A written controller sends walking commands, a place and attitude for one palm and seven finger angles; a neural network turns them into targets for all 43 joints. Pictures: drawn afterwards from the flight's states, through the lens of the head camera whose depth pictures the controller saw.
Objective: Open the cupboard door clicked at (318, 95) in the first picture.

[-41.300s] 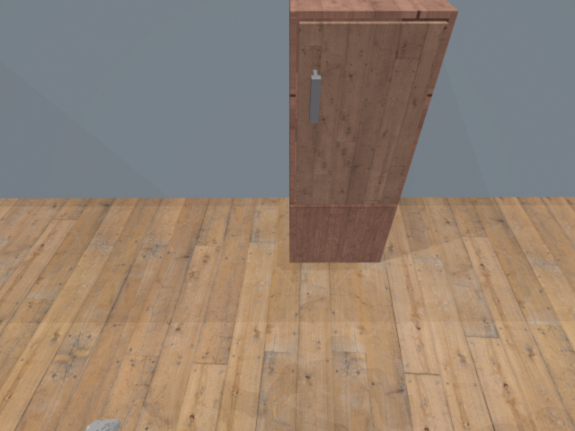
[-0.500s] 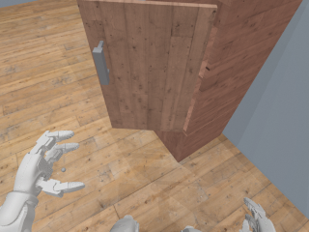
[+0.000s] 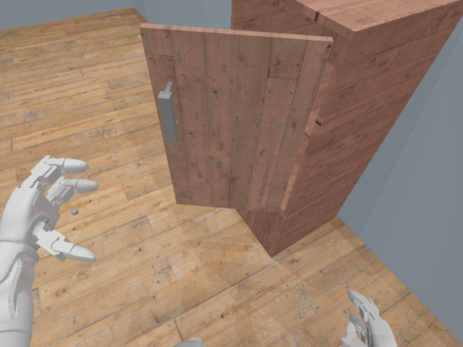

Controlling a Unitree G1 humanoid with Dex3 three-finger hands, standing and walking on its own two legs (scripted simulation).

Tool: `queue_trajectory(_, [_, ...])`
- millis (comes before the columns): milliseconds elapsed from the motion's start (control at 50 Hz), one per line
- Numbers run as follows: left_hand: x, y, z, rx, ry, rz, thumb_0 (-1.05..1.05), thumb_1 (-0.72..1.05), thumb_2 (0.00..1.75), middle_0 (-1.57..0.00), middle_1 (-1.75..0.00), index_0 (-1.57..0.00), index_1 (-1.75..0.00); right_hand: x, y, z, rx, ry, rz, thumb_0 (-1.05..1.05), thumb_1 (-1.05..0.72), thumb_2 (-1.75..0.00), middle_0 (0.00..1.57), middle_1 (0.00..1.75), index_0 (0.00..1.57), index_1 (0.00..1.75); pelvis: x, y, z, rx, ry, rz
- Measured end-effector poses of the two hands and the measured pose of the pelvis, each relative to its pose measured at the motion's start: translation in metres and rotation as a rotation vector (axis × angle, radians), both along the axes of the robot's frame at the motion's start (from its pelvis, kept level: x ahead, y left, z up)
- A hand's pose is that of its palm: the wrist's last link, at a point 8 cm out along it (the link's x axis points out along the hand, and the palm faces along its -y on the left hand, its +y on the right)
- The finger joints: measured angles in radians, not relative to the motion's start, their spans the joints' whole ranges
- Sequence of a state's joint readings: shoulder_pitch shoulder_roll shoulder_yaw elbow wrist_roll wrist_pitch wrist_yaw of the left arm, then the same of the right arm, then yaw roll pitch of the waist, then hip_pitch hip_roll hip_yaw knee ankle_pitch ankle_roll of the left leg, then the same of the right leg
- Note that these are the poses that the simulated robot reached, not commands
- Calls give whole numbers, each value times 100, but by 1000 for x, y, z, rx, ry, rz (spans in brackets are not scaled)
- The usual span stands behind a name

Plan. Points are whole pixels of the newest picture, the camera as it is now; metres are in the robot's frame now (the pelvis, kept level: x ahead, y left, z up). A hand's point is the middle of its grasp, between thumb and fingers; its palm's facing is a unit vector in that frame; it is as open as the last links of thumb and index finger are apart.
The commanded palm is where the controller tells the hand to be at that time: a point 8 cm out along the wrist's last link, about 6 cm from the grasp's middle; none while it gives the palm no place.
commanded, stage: raise the hand with hooked fingers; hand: left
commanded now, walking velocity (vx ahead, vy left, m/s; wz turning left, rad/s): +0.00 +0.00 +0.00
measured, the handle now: (170, 112) +0.57 +0.19 +0.07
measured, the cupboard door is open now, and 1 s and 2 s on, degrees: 54 54 54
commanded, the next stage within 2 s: move the hooked fingers beside the handle in 0.54 s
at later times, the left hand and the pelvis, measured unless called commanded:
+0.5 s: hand (93, 209) +0.29 +0.25 +0.10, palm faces +0.03 -1.00 -0.04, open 13.9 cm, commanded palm +0.26 +0.29 +0.09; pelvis +0.00 -0.02 +0.01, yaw -1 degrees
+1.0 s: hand (105, 185) +0.34 +0.24 +0.10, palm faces +0.00 -1.00 -0.02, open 14.0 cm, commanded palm +0.31 +0.30 +0.09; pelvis +0.00 -0.03 +0.00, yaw -1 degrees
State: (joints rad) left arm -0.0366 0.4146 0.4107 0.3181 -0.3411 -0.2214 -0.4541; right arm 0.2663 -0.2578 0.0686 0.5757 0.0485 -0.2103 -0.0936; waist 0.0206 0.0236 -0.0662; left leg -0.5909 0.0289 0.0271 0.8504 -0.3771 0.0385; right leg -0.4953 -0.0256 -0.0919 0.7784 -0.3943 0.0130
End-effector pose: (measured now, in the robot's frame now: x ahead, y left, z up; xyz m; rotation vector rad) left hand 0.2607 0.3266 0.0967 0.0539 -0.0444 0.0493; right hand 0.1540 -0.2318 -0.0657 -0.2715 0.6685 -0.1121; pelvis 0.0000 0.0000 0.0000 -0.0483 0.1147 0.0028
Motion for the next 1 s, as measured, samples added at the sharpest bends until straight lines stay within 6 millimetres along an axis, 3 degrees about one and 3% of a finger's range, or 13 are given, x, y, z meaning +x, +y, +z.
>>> queue_trajectory(100, [12, 4, 5, -3, 57, -17, -1, -50, 30, -30, -119, -30, -120, -10, -10, -1, -2, 26, -33, 1, -90, -90, 20, 30, 20, 30, 1, -2, 4, 4, -3, -3])
queue_trajectory(320, [12, -15, -6, -32, 64, -17, -1, -50, 30, -30, -120, -30, -120, -23, -33, -1, -18, 54, -59, 1, -90, -90, 20, 30, 20, 30, 1, -13, 6, 18, -1, -14])
queue_trajectory(520, [7, -27, 3, -15, 35, -19, -1, -50, 30, -30, -120, -31, -120, -17, -41, -2, -3, 37, -62, 1, -90, -90, 20, 30, 20, 30, 1, -24, 6, 22, -10, -11])
queue_trajectory(720, [9, -34, -2, -21, 62, -24, -1, -50, 30, -30, -120, -30, -120, -11, -45, -4, 7, 25, -54, 1, -90, -90, 20, 30, 20, 30, 0, -30, 6, 28, -6, -13])
queue_trajectory(1000, [55, -28, 0, -34, 42, -46, -1, -50, 30, -30, -120, -30, -120, -36, -56, -13, -28, 119, -104, 1, -90, -90, 20, 30, 20, 30, -1, -29, 2, 24, 24, -19])
